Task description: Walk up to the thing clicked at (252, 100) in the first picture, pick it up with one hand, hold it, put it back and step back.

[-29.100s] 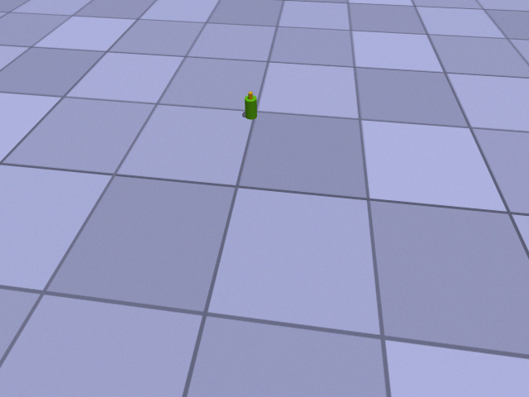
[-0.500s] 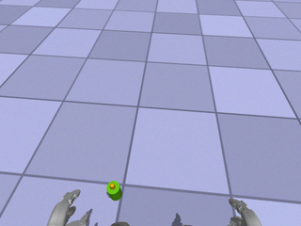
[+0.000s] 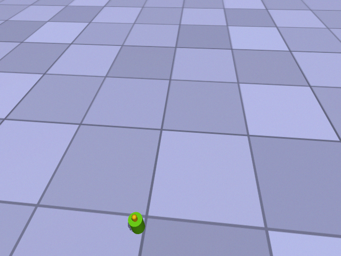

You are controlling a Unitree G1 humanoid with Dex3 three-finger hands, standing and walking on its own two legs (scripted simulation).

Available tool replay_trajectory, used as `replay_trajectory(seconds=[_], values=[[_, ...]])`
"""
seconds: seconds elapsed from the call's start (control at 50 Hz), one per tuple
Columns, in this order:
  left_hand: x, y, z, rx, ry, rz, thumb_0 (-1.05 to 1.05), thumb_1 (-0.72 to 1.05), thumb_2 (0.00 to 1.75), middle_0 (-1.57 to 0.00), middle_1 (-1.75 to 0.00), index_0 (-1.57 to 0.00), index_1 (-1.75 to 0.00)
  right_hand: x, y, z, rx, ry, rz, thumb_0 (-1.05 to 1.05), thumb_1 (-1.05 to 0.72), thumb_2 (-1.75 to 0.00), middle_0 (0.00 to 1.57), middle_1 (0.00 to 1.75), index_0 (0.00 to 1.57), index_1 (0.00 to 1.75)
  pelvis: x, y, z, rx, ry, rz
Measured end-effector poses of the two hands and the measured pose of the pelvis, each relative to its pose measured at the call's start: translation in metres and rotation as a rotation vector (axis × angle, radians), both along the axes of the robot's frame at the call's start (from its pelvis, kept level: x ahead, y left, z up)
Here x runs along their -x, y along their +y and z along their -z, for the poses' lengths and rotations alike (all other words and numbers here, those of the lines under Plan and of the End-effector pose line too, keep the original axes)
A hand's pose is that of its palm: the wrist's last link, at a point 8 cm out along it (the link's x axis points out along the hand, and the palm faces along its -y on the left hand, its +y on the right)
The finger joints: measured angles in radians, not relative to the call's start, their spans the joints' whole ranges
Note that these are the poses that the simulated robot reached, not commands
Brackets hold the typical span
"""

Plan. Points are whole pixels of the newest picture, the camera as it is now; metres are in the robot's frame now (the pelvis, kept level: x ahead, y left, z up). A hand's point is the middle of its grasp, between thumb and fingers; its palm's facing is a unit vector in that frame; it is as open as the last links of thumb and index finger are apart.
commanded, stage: stand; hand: left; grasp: from the side
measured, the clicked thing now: (136, 221) +0.41 +0.22 -0.69
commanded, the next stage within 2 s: step back in 1.58 s
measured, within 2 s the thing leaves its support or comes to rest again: neither
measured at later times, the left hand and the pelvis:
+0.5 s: hand out of the picture +0.06 +0.25 -0.16, palm faces -0.02 -0.94 -0.34, open 7.3 cm; pelvis +0.00 +0.00 +0.01, yaw +0 degrees
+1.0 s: hand out of the picture +0.08 +0.25 -0.15, palm faces -0.03 -0.94 -0.34, open 7.3 cm; pelvis +0.01 +0.00 +0.01, yaw -1 degrees
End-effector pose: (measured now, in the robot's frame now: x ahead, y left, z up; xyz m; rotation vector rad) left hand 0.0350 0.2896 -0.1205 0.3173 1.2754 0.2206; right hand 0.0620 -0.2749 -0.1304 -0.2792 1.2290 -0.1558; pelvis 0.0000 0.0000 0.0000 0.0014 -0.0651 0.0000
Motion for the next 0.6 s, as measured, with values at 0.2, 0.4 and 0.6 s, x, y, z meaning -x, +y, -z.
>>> replay_trajectory(seconds=[0.2,0.4,0.6], values=[[-0.001,0.001,-0.003,-0.004,0.002,-0.004,0.01,0.91,0.90,-0.21,-0.30,-0.21,-0.30,0.004,-0.006,-0.003,0.005,0.015,0.011,0.00,-0.90,-0.90,0.21,0.30,0.21,0.30,0.004,-0.002,-0.003,0.003,-0.005,0.000],[-0.010,0.000,-0.002,0.005,0.000,0.004,0.00,0.91,0.90,-0.21,-0.30,-0.21,-0.30,0.013,-0.016,-0.007,0.028,0.042,0.030,0.00,-0.90,-0.90,0.21,0.30,0.21,0.30,0.003,-0.002,-0.005,0.004,-0.001,0.005],[-0.022,0.001,-0.003,0.011,-0.002,0.017,0.00,0.91,0.90,-0.21,-0.30,-0.21,-0.30,0.014,-0.016,-0.008,0.033,0.052,0.040,0.00,-0.90,-0.90,0.21,0.30,0.21,0.30,-0.001,-0.001,-0.006,0.001,0.007,0.010]])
